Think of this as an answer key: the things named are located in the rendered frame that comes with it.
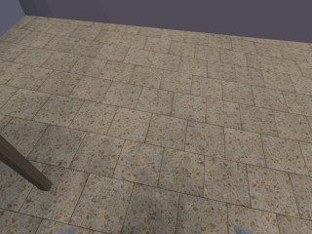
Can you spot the table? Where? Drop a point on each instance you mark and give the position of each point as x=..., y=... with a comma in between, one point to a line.
x=13, y=159

